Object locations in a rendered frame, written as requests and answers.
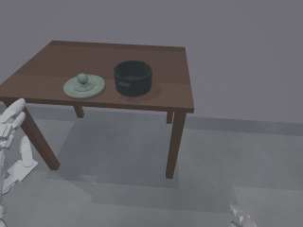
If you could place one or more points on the table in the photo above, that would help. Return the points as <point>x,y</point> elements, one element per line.
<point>41,81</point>

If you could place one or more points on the lid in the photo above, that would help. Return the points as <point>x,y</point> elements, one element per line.
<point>74,89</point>

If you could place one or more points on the right robot hand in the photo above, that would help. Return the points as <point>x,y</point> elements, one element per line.
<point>242,217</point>

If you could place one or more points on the pot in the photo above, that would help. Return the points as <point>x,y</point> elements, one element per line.
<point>133,78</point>

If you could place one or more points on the knob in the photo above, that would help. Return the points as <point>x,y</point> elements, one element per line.
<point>82,78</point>

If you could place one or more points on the left robot hand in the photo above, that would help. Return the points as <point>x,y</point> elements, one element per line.
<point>10,121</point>

